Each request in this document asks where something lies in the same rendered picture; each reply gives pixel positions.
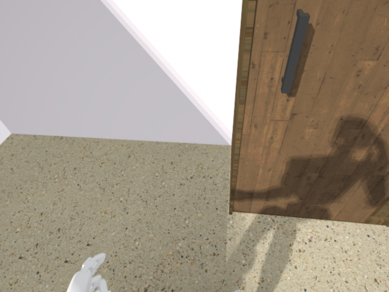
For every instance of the robot left hand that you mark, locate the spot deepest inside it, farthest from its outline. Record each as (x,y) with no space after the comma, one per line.
(82,281)

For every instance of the handle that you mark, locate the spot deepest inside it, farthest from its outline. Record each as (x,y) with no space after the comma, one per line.
(294,53)

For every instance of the wardrobe door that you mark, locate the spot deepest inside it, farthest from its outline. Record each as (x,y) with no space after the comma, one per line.
(321,151)
(382,210)

